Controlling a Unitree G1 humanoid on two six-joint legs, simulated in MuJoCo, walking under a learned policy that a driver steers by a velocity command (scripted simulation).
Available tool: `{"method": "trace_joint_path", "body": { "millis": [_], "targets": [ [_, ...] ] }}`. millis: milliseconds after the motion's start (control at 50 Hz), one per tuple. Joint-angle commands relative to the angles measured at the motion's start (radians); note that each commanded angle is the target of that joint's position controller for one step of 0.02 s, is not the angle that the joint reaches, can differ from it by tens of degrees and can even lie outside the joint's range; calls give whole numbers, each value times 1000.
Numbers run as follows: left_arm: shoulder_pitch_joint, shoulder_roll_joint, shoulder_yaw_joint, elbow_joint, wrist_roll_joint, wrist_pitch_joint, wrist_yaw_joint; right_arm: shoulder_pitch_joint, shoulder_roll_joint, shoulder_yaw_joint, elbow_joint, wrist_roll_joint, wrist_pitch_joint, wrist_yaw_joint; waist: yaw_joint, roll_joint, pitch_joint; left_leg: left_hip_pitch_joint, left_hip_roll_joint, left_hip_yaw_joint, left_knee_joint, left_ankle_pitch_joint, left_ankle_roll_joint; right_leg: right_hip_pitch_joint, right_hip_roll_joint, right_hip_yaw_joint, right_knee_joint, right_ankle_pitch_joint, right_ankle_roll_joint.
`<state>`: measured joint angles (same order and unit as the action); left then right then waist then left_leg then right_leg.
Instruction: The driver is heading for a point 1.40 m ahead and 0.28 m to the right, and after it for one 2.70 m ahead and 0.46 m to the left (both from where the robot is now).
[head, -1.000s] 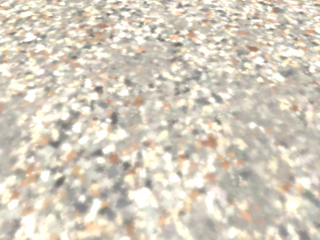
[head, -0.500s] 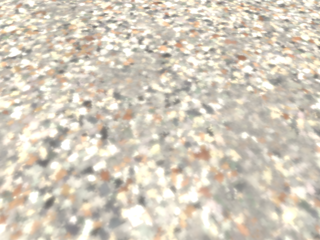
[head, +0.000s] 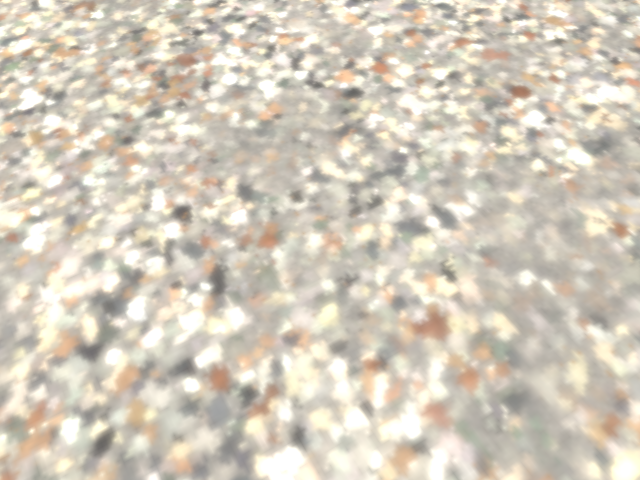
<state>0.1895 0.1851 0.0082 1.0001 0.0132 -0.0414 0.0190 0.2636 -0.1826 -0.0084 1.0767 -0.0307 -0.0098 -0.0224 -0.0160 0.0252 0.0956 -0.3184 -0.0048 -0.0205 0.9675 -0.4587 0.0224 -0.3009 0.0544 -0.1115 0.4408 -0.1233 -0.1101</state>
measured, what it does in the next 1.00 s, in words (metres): walks ahead: left foot, then right foot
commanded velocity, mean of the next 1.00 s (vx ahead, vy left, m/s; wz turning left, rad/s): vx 0.13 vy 0.00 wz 0.00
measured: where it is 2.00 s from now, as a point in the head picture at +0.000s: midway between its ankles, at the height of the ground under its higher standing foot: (359, 380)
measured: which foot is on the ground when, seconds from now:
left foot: up 0.00-0.16, down 0.18-0.94, up 0.96-1.00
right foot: down 0.00-0.70, up 0.72-0.90, down 0.92-1.00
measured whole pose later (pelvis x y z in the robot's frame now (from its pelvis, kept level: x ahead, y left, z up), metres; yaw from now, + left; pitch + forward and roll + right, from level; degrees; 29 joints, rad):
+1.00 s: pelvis +0.17 -0.02 +0.00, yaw +0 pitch +0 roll +0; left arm 0.29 0.19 0.06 1.01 0.02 -0.08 0.00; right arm 0.43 -0.19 -0.05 1.13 -0.03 -0.05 0.00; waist 0.00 0.04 0.01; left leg -0.24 0.01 -0.01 0.94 -0.43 0.07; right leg -0.25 0.03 -0.10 0.55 -0.30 -0.08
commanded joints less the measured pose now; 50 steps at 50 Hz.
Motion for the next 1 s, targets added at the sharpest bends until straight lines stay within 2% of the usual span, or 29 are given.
{"method": "trace_joint_path", "body": {
  "millis": [20,60,100,140,160,180,200,220,240,300,380,580,600,620,660,700,720,740,760,800,840,860,880,900,920,940,960,980,1000],
  "targets": [
    [49,91,7,-13,11,-14,6,182,-19,-3,43,4,32,-10,-30,-99,-122,110,10,6,-147,1,-10,16,-256,219,-187,284,-103],
    [59,112,10,-8,10,-5,6,135,-30,-3,40,6,44,-17,-13,-116,-123,118,9,14,-239,38,-10,11,-254,241,-209,75,-97],
    [55,120,12,-6,5,9,6,102,-36,-3,40,8,48,-15,-6,-126,-104,145,9,23,-306,104,-6,-32,-250,265,-244,-170,-81],
    [34,113,10,-7,-6,23,7,105,-23,2,52,4,43,-13,-22,-100,-70,218,9,36,-423,195,4,-103,-239,270,-250,-327,-48],
    [46,104,7,-2,-8,27,8,99,-26,5,52,-1,37,-13,-21,-75,-46,244,24,12,-496,231,10,-134,-231,273,-252,-381,-17],
    [67,97,6,5,-7,29,7,97,-37,8,48,-7,28,-16,-15,-44,-23,250,66,-43,-575,246,17,-144,-216,271,-243,-401,18],
    [105,82,7,10,-13,33,5,76,-70,5,43,-2,18,-18,23,5,9,176,103,-107,-614,187,31,-117,-166,235,-230,-350,45],
    [117,66,5,20,-13,36,3,63,-63,6,51,13,11,-17,34,66,32,61,105,-118,-649,131,37,-12,-131,189,-190,-238,53],
    [131,60,3,31,-8,35,3,52,-42,12,52,19,1,-16,44,76,11,21,107,-118,-678,133,29,85,-126,176,-151,-147,52],
    [157,67,4,56,-1,28,4,53,-39,12,54,25,-12,-22,49,33,-30,61,94,-95,-679,233,19,148,-138,179,-128,-58,45],
    [151,47,-2,74,-4,23,9,82,-33,12,64,22,-11,-22,36,-11,-28,110,94,-86,-668,282,29,124,-142,176,-133,-41,48],
    [169,30,-6,113,-4,23,19,108,-21,14,79,22,-11,-26,29,-22,-31,143,95,-75,-660,350,33,141,-147,173,-115,36,50],
    [177,28,-6,119,-3,24,19,122,-18,14,84,20,-11,-25,27,-22,-50,151,86,-71,-667,278,37,147,-137,167,-115,-37,48],
    [176,37,-1,119,-2,27,18,133,-28,8,87,18,-9,-25,24,-18,-40,142,71,-67,-661,175,47,132,-118,157,-98,-140,42],
    [171,54,13,107,3,35,12,148,-56,-8,78,13,-1,-21,18,8,11,93,64,-98,-652,-125,92,43,-81,141,-38,-415,15],
    [129,32,12,75,8,30,1,200,-66,-17,73,15,-2,-17,-13,45,98,97,129,-213,-710,-299,146,-113,-58,128,49,-484,9],
    [95,7,8,54,14,21,-6,246,-85,-27,83,16,-5,-17,-33,103,113,148,198,-315,-774,-343,182,-187,-32,76,151,-409,18],
    [65,-2,7,32,26,11,-12,264,-110,-39,87,14,-10,-18,-41,136,131,189,274,-399,-819,-335,222,-248,-38,33,229,-321,23],
    [29,19,13,10,28,0,-16,268,-113,-45,84,10,-16,-17,-50,118,133,207,310,-436,-840,-280,246,-289,-64,46,288,-300,22],
    [4,52,28,-24,20,-20,-27,262,-115,-52,79,1,-33,-14,-37,92,116,268,326,-423,-824,-119,255,-342,-99,80,337,-328,21],
    [8,51,36,-40,6,-35,-37,223,-113,-56,63,6,-46,-12,-10,79,87,263,284,-326,-798,13,219,-269,-100,71,262,-296,27],
    [35,43,39,-38,1,-38,-40,196,-115,-57,55,10,-50,-11,15,79,73,213,256,-271,-775,74,198,-170,-82,47,202,-243,28],
    [108,25,40,-17,-2,-39,-42,152,-119,-59,43,18,-52,-9,63,71,56,113,216,-200,-729,117,172,-2,-50,10,116,-173,28],
    [215,28,50,23,-5,-38,-40,128,-117,-59,34,20,-55,-5,108,41,27,2,165,-139,-649,171,146,198,-3,-13,57,-147,30],
    [347,70,70,63,0,-41,-29,118,-99,-52,24,15,-65,0,164,-40,-26,-118,104,-58,-468,248,114,407,-46,70,13,-177,19],
    [490,183,98,79,14,-44,-14,101,-20,-31,-25,21,-75,12,207,-311,-94,-294,-25,89,-106,104,51,538,-326,502,-201,-455,-57],
    [531,185,95,110,9,-27,-13,84,-70,-47,-50,-1,-75,22,180,-321,-82,-396,-57,48,116,-76,58,493,-439,785,-311,-516,-131],
    [386,147,81,70,13,-21,-10,46,-71,-50,-61,-14,-70,29,102,-149,13,-440,27,1,216,3,77,388,-428,696,-292,-539,-125],
    [287,122,73,33,10,-27,-15,27,-49,-44,-63,-9,-74,39,73,-59,46,-422,61,-12,213,110,81,302,-390,592,-294,-442,-110]
  ]
}}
